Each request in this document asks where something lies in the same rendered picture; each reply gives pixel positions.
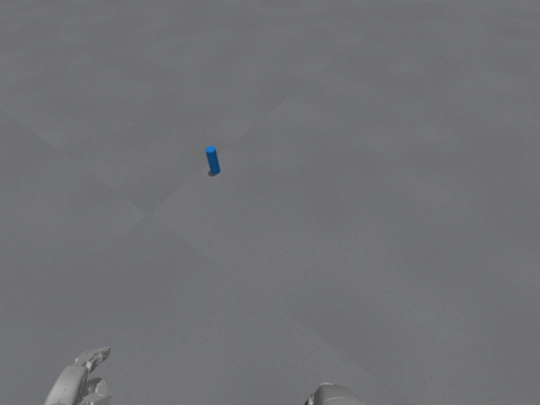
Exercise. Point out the left robot hand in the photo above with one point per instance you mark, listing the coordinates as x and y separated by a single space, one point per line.
71 387

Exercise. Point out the can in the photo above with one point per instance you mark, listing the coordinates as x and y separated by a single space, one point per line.
212 160

